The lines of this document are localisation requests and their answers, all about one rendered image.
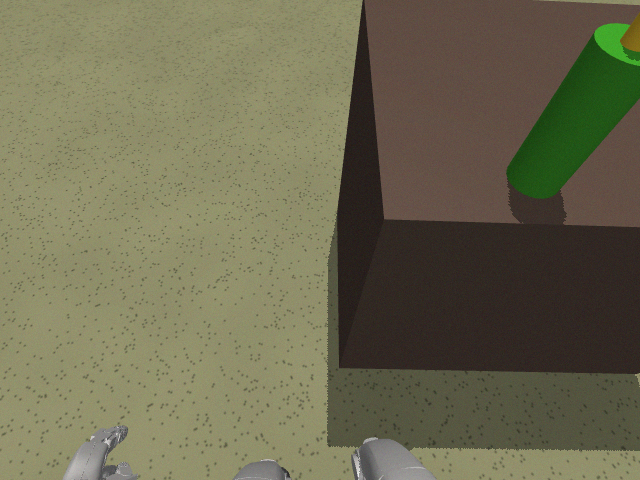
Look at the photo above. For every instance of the left robot hand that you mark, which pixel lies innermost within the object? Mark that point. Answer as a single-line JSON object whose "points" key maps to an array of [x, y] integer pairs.
{"points": [[89, 460]]}

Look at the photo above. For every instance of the bottle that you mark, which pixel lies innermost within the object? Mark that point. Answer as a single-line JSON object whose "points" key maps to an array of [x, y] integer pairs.
{"points": [[598, 91]]}

